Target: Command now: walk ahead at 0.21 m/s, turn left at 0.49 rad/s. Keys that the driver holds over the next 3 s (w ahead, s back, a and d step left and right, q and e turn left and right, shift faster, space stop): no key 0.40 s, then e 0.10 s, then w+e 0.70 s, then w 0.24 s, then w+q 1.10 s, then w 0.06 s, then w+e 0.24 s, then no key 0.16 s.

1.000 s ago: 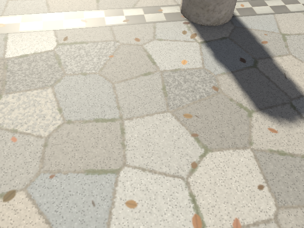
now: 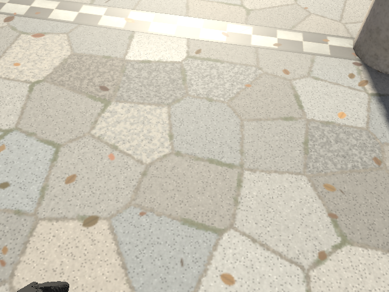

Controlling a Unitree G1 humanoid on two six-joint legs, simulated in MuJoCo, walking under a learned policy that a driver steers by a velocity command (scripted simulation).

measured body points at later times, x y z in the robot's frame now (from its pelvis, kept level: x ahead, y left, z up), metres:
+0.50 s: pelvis +0.09 -0.02 -0.01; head +0.11 -0.01 +0.44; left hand +0.20 +0.24 -0.13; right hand +0.25 -0.27 -0.11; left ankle +0.08 +0.12 -0.75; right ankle +0.11 -0.14 -0.75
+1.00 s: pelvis +0.23 -0.09 +0.00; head +0.25 -0.12 +0.44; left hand +0.34 +0.17 -0.11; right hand +0.35 -0.38 -0.10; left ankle +0.29 +0.08 -0.67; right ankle +0.19 -0.15 -0.75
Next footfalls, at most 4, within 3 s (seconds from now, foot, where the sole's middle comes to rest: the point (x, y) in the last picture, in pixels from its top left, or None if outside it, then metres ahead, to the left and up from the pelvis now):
0.10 right None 0.15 -0.14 -0.79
0.42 left None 0.11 0.12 -0.79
0.82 right None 0.23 -0.16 -0.79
1.28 left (194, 256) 0.61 -0.05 -0.79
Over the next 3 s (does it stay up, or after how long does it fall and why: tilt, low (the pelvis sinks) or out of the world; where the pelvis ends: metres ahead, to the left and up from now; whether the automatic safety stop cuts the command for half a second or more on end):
stays up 1.30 -0.25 0.00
